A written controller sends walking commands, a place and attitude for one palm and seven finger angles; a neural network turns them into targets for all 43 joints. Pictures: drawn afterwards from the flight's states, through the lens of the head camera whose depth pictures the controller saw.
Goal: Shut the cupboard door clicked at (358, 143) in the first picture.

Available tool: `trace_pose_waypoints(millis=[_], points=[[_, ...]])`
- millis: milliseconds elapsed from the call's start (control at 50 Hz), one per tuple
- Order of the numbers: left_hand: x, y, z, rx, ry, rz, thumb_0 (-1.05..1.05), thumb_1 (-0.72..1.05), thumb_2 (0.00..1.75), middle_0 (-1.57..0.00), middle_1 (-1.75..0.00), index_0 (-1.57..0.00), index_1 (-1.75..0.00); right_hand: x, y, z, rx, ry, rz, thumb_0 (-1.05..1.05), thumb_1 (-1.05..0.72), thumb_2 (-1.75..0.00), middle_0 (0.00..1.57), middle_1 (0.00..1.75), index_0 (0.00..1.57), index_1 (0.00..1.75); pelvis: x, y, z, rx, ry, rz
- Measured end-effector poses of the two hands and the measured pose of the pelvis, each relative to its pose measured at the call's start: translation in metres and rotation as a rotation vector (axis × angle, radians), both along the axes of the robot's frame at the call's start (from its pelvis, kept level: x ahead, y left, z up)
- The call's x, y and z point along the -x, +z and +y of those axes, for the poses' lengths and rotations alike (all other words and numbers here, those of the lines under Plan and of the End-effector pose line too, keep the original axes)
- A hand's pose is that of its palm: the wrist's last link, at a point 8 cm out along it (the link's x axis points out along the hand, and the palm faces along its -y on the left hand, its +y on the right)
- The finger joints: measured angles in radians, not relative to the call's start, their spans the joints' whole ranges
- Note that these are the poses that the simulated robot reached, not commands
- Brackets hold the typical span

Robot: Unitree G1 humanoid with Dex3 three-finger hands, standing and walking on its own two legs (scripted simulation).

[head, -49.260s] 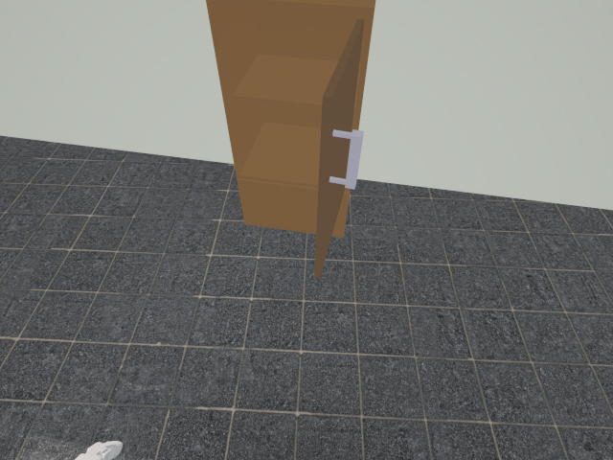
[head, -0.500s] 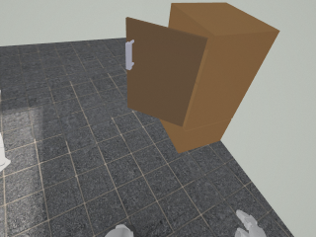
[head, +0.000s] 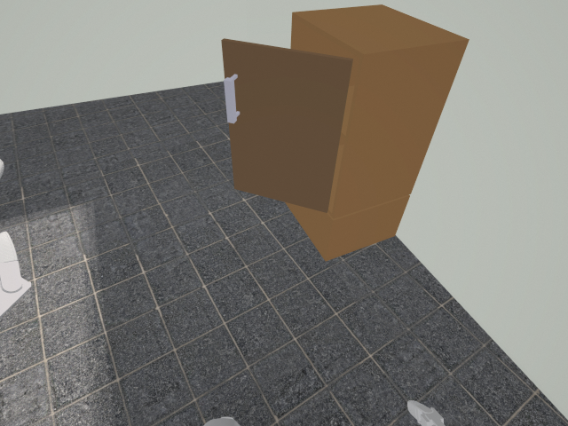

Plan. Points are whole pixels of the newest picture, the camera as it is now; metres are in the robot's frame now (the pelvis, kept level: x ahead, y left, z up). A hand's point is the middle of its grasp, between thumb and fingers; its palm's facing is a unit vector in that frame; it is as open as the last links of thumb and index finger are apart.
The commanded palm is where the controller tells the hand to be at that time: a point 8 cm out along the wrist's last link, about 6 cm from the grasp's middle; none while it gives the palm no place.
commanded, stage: stop stepping back and stand still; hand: left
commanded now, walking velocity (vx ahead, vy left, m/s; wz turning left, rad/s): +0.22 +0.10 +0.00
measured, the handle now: (233, 98) +1.09 +0.24 -0.04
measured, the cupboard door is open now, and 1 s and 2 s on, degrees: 46 46 46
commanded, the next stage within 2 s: let the arm hang, fingers relaxed in 1.16 s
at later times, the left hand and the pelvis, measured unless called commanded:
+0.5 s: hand (33, 258) +0.24 +0.30 +0.18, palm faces +0.45 -0.76 -0.47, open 7.5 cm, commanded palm +0.17 +0.33 +0.19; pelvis +0.03 +0.03 +0.00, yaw +1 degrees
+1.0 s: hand out of the picture +0.21 +0.33 +0.16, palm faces +0.45 -0.78 -0.43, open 7.5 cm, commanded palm +0.15 +0.36 +0.19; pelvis +0.02 +0.06 +0.01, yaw +1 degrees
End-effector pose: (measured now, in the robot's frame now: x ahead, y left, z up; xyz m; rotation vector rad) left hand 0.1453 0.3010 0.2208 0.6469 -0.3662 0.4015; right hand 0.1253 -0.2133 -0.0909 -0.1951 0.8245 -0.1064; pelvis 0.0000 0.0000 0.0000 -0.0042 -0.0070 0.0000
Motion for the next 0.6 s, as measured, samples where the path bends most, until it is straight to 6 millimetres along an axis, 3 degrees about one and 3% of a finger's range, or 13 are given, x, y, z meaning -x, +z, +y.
trace_pose_waypoints(millis=[100, 180, 260, 420, 600], points=[[0.009, -0.014, 0.016, 0.127, 0.125, 0.015, 0.01, 0.88, 0.90, -0.21, -0.30, -0.21, -0.30, 0.007, 0.003, -0.020, 0.039, -0.031, 0.020, 0.01, -0.90, -0.90, 0.20, 0.30, 0.21, 0.30, 0.000, 0.010, 0.004, -0.027, 0.014, 0.004], [0.001, -0.029, 0.013, 0.187, 0.120, 0.057, 0.01, 0.89, 0.90, -0.21, -0.30, -0.20, -0.30, 0.005, 0.010, -0.031, 0.096, -0.047, 0.009, 0.01, -0.90, -0.90, 0.20, 0.30, 0.21, 0.30, -0.003, 0.012, 0.010, -0.042, 0.031, 0.008], [-0.010, -0.028, 0.013, 0.171, 0.057, 0.027, 0.02, 0.88, 0.90, -0.21, -0.30, -0.21, -0.30, -0.009, 0.015, -0.031, 0.147, -0.057, -0.029, 0.01, -0.90, -0.90, 0.20, 0.30, 0.21, 0.30, -0.012, 0.004, 0.020, -0.022, 0.033, 0.008], [-0.040, -0.016, 0.031, 0.067, 0.039, 0.023, 0.02, 0.88, 0.90, -0.21, -0.30, -0.21, -0.30, -0.043, 0.016, 0.004, 0.053, -0.059, -0.098, 0.01, -0.91, -0.90, 0.20, 0.30, 0.20, 0.30, -0.027, 0.001, 0.026, -0.004, 0.022, 0.011], [-0.050, -0.033, 0.036, 0.106, 0.018, 0.126, 0.01, 0.88, 0.90, -0.21, -0.30, -0.21, -0.30, -0.057, 0.010, 0.034, -0.001, -0.029, -0.044, 0.01, -0.90, -0.90, 0.20, 0.30, 0.21, 0.30, -0.039, 0.003, 0.040, -0.012, 0.014, 0.029]])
